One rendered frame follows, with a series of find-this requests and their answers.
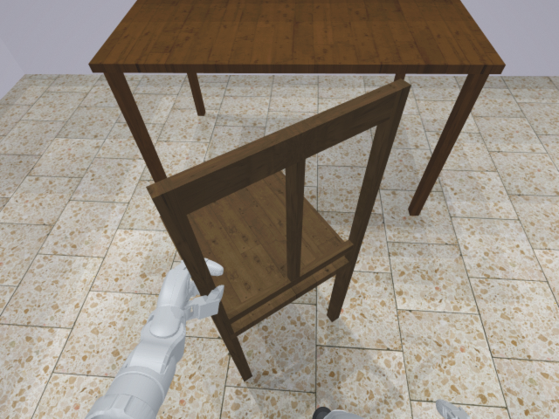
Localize robot right hand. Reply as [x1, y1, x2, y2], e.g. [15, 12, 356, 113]
[436, 399, 470, 419]

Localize robot left forearm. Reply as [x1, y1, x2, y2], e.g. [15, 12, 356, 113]
[85, 306, 186, 419]

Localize robot left hand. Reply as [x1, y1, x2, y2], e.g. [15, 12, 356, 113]
[156, 258, 224, 321]

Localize table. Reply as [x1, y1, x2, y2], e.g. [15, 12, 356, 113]
[89, 0, 505, 216]

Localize chair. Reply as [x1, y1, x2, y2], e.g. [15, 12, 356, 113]
[146, 79, 411, 381]

